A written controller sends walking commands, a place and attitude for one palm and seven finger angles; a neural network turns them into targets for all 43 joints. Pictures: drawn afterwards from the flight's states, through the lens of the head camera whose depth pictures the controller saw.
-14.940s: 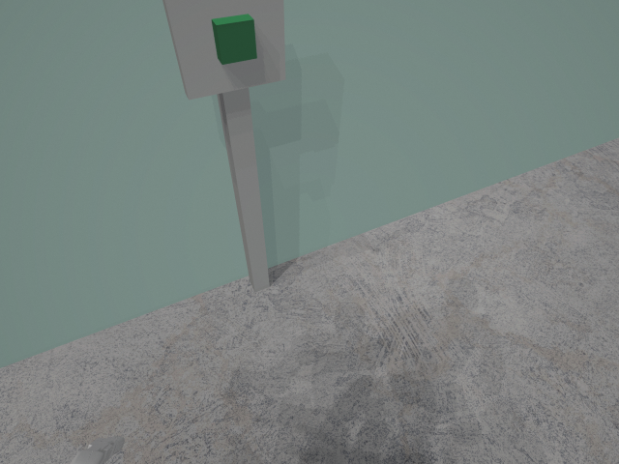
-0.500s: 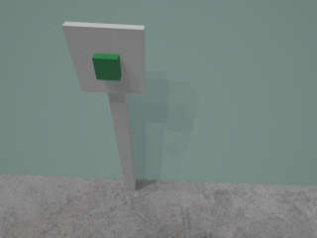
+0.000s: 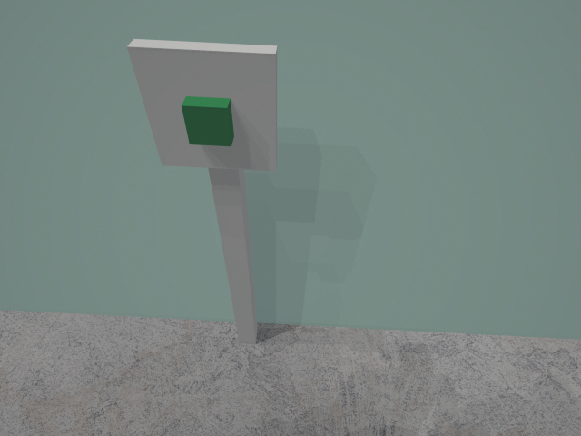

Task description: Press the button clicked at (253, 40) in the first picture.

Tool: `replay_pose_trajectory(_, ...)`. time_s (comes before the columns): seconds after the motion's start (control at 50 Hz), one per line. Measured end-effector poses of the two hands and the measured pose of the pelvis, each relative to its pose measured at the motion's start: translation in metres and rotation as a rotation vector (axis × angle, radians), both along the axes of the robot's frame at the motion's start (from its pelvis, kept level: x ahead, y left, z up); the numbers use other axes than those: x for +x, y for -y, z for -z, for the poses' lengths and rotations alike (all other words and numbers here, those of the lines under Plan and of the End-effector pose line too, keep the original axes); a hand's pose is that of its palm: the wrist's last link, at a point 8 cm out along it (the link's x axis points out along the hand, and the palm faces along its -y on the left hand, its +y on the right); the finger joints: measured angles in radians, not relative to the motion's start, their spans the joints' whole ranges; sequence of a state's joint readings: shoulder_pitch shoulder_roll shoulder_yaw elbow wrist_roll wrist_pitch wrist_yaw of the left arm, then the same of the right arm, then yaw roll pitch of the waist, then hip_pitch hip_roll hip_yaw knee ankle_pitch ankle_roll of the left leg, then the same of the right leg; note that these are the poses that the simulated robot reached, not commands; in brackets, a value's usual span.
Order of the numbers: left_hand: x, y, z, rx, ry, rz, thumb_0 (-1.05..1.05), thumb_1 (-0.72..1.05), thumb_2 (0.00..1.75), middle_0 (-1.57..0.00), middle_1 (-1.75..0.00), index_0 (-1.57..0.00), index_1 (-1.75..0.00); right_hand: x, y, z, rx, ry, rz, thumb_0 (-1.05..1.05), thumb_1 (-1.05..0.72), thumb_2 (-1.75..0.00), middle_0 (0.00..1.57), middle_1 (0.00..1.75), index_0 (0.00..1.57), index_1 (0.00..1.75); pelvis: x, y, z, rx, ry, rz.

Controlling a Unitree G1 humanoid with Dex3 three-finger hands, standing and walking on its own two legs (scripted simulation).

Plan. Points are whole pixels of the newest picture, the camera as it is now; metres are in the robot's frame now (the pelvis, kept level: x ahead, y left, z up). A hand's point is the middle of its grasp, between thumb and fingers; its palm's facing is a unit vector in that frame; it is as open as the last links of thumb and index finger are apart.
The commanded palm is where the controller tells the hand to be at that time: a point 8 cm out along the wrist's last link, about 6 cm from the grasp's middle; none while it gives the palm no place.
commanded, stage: shuffle to correct the standing spot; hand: left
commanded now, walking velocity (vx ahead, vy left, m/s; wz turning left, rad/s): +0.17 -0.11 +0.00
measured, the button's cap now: (209, 120) +0.54 +0.17 +0.17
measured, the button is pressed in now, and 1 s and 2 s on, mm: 0 0 0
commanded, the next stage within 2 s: come to a stop and stand still in 0.16 s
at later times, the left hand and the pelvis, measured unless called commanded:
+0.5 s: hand out of the picture +0.00 +0.11 -0.18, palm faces +0.07 -0.99 -0.13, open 7.3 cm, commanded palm none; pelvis +0.07 -0.03 -0.01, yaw +0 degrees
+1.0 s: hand out of the picture +0.05 +0.19 -0.17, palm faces +0.01 -0.97 -0.23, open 7.3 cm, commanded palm none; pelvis +0.01 +0.00 +0.00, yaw -1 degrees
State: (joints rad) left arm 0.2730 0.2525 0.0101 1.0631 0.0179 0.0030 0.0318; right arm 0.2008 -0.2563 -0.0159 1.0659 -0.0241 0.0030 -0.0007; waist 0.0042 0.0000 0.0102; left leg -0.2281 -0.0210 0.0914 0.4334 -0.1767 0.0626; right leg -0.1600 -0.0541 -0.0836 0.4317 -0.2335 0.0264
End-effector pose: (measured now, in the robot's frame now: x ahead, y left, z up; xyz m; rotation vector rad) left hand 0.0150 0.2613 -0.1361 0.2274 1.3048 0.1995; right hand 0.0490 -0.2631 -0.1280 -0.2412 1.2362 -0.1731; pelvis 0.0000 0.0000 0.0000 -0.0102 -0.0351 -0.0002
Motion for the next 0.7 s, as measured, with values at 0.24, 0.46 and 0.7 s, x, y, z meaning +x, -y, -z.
replay_pose_trajectory(0.24, -0.04, 0.059, 0.012, -0.105, -0.17, -0.04, 0.0, 0.91, 0.9, -0.2, -0.3, -0.2, -0.3, -0.028, -0.013, 0.02, 0.085, -0.136, 0.067, 0.01, -0.91, -0.9, 0.2, 0.29, 0.2, 0.29, 0.027, 0.019, 0.004, 0.01, -0.011, 0.014)
replay_pose_trajectory(0.46, -0.028, 0.099, 0.021, -0.159, -0.218, -0.1, 0.0, 0.91, 0.9, -0.2, -0.3, -0.2, -0.3, 0.006, -0.014, 0.021, 0.078, -0.171, 0.072, 0.01, -0.91, -0.9, 0.2, 0.29, 0.2, 0.29, 0.063, 0.03, 0.008, -0.008, -0.02, 0.004)
replay_pose_trajectory(0.7, 0.041, 0.057, 0.019, -0.08, -0.057, -0.029, 0.0, 0.92, 0.9, -0.2, -0.3, -0.2, -0.3, 0.04, -0.019, 0.015, 0.051, -0.043, 0.074, 0.01, -0.92, -0.9, 0.2, 0.29, 0.2, 0.29, 0.05, 0.015, 0.007, 0.009, -0.029, 0.022)
